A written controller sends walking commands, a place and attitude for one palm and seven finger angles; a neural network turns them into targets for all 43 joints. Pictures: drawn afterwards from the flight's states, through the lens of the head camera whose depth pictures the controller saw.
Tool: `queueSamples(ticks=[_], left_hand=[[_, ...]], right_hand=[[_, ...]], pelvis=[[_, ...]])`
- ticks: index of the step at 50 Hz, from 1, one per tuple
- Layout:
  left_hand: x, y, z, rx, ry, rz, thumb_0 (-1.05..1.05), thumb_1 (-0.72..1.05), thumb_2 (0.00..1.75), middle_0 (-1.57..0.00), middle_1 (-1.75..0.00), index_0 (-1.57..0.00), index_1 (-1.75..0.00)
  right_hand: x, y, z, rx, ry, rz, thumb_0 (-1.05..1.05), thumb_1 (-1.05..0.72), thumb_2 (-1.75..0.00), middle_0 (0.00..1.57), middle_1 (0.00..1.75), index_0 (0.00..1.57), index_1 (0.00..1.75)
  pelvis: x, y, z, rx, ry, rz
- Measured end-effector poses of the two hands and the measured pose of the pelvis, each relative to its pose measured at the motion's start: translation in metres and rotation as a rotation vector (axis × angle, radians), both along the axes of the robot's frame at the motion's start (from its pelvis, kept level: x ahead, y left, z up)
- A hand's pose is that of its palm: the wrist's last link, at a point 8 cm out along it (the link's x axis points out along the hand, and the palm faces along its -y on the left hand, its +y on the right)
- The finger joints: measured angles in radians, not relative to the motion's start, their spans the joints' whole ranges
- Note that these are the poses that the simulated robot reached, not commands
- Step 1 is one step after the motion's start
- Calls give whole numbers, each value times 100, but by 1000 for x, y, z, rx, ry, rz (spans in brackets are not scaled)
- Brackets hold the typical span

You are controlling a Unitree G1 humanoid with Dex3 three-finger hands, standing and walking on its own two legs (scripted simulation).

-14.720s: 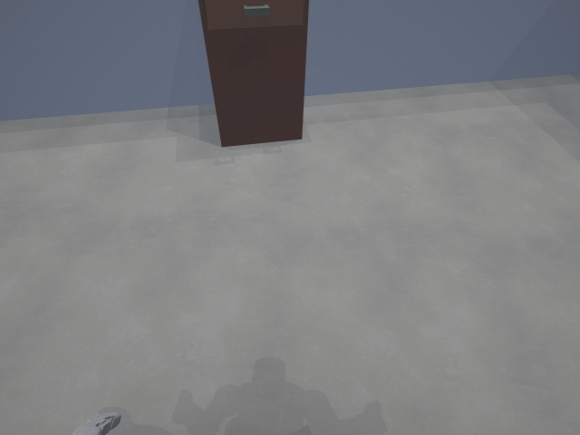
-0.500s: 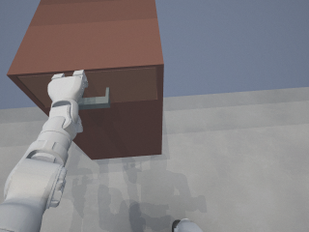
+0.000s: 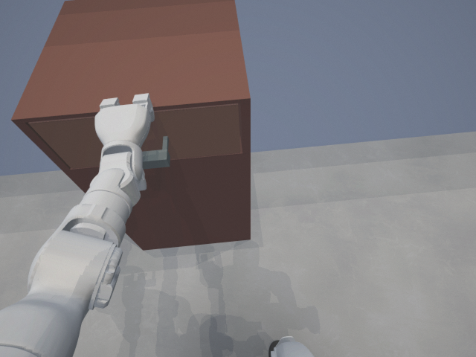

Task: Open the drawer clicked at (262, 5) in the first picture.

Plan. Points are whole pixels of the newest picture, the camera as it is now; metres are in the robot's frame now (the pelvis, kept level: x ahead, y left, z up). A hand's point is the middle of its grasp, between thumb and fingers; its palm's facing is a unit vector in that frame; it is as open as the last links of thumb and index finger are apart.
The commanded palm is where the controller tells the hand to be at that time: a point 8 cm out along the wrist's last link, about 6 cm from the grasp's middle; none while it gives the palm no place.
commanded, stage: move the hooked fingers above the handle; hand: left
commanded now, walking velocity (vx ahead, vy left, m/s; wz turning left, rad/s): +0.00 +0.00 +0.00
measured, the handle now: (145, 151) +0.54 +0.17 -0.03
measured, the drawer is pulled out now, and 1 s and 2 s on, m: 0.00 0.00 0.00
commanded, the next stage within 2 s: lift the fingers back up to retry in 0.94 s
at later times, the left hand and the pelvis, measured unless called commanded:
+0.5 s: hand (132, 146) +0.50 +0.17 +0.03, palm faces +0.06 -0.01 -1.00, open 13.4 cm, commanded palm +0.47 +0.18 +0.08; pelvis +0.01 +0.00 -0.01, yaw +2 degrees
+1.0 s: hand (125, 157) +0.48 +0.18 +0.03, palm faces +0.06 +0.00 -1.00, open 13.8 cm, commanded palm +0.47 +0.18 +0.08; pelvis +0.00 -0.01 -0.01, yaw +3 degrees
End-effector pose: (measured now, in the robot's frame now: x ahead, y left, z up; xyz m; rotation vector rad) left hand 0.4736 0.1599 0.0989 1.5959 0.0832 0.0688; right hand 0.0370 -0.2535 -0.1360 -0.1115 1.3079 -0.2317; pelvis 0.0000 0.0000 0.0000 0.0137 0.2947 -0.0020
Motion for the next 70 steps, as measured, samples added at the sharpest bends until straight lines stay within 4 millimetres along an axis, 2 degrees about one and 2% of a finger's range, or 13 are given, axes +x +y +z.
queueSamples(ticks=[4,9,14,18,23,32,39,45,52,54,62,66,70], left_hand=[[-4,17,-7,-16,112,42,1,-49,30,-35,-122,-34,-125],[-17,27,-25,-19,161,-78,1,-49,30,-33,-121,-33,-122],[-23,21,-35,-55,77,-198,0,-49,30,-33,-121,-33,-121],[-11,21,-27,-49,-52,-185,0,-49,30,-33,-120,-33,-121],[-1,15,-17,-37,-94,-97,0,-49,30,-40,-126,-37,-125],[2,8,-3,-26,55,-9,0,-49,30,-35,-123,-35,-126],[-12,21,-20,-34,117,-80,1,-49,30,-33,-121,-33,-123],[-29,24,-33,-51,45,-160,0,-49,30,-33,-120,-32,-121],[-10,26,-14,-4,-84,-86,0,-49,30,-33,-120,-32,-121],[-3,25,-9,14,-72,-45,0,-49,30,-33,-120,-34,-122],[3,21,4,-15,56,16,0,-49,30,-34,-121,-35,-129],[0,23,0,-15,101,-37,0,-49,30,-33,-121,-32,-127],[-9,18,-18,-42,125,-121,0,-49,30,-32,-120,-32,-124]], right_hand=[[-1,-1,7,-17,-33,-17,1,-91,-90,20,30,20,30],[-6,-15,13,-80,-28,15,1,-91,-90,21,30,20,30],[-10,-32,13,-131,23,60,1,-91,-90,20,30,20,30],[-10,-38,9,-139,48,69,1,-91,-90,20,30,20,30],[-7,-30,2,-86,63,57,1,-91,-90,20,30,20,30],[8,-7,6,-22,-21,5,1,-91,-90,20,30,20,30],[10,-15,12,-61,-52,22,1,-91,-90,20,30,20,30],[8,-26,10,-94,-10,64,1,-91,-90,20,30,20,30],[9,-27,5,-82,16,69,1,-91,-90,20,30,20,30],[9,-24,5,-68,16,58,1,-91,-90,20,30,20,30],[8,-12,8,-42,-4,29,1,-91,-90,20,30,20,30],[7,-14,13,-62,-27,25,1,-91,-90,20,30,20,30],[4,-18,14,-84,-27,31,1,-91,-90,20,30,20,30]], pelvis=[[-2,-4,3,4,-17,-7],[-3,-7,0,-1,-8,13],[-1,-7,-6,-10,23,42],[1,-6,-12,-15,52,54],[4,-4,-10,-18,54,46],[6,-6,1,-4,-5,11],[5,-8,1,-2,-5,8],[5,-7,-4,-8,13,33],[5,-6,-7,-14,27,51],[5,-5,-5,-15,27,49],[8,-5,2,-8,-5,33],[7,-5,1,-8,-10,28],[5,-4,-1,-9,-3,23]])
